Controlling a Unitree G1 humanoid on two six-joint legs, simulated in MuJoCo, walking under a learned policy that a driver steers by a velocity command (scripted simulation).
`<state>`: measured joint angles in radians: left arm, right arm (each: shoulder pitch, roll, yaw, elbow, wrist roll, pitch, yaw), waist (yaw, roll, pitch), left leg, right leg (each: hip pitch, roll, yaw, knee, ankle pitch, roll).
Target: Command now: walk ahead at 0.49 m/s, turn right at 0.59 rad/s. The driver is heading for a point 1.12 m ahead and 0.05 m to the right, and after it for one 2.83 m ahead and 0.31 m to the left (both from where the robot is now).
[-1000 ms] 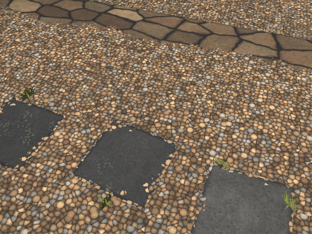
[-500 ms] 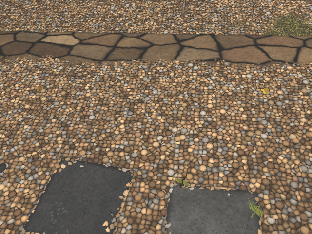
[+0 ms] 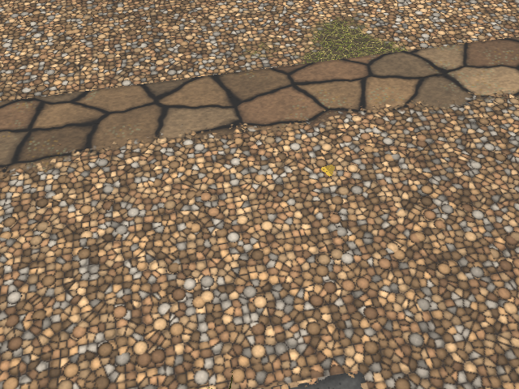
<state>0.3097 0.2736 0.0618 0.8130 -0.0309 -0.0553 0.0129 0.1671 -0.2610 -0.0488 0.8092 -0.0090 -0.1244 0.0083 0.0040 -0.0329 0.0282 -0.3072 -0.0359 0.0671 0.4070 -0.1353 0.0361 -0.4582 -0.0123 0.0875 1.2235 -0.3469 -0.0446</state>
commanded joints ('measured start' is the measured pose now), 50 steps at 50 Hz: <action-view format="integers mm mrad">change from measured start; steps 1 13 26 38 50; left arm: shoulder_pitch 32 -298 -62 68 4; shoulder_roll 29 13 83 144 134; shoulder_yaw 12 -13 20 35 7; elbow -80 -243 -169 -41 -104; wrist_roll -4 6 33 29 4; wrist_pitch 5 -7 -38 -46 -88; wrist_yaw -6 -56 -49 -11 -20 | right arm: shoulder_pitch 26 154 109 -170 237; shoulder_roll -85 -192 -119 -55 -211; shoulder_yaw -24 -46 -16 5 -64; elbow -23 49 8 -75 -61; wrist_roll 1 31 29 29 27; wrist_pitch -17 20 22 37 42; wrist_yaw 4 1 4 26 34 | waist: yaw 2 -86 -19 64 -117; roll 103 73 -35 -25 188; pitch -42 48 -119 39 -316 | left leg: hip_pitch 154 282 -313 -394 649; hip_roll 286 303 201 137 343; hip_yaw -251 17 -129 -77 -780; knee -255 -250 777 233 -101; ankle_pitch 56 182 -134 271 -166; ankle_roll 169 141 -8 -22 326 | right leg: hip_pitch -176 -211 341 413 -350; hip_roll -119 -83 -217 -199 19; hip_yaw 30 -87 190 -58 44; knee -5 -543 -999 -1097 195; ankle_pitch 62 321 400 371 -151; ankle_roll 5 -10 -218 -158 32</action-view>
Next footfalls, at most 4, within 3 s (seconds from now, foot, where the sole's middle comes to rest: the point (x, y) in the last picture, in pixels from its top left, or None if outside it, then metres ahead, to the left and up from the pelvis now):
0.36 right None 0.35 -0.19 -0.77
0.94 left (279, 303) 0.70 -0.02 -0.77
1.42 right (336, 221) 0.98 -0.21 -0.77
1.86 left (250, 185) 1.13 0.07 -0.77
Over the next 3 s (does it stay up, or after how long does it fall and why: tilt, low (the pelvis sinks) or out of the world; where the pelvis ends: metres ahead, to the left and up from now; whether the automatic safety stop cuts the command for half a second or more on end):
stays up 1.09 -0.07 0.00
